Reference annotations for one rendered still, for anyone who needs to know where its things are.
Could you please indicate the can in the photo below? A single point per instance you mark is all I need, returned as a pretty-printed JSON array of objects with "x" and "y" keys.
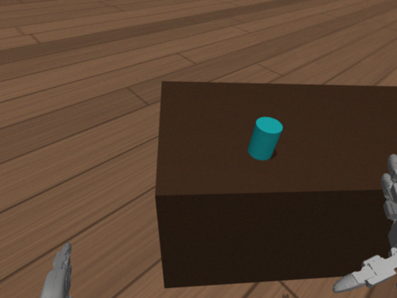
[{"x": 264, "y": 138}]

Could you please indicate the right robot hand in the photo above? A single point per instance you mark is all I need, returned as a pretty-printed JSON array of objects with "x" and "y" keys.
[{"x": 376, "y": 269}]

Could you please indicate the left robot hand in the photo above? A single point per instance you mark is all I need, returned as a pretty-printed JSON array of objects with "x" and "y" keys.
[{"x": 57, "y": 282}]

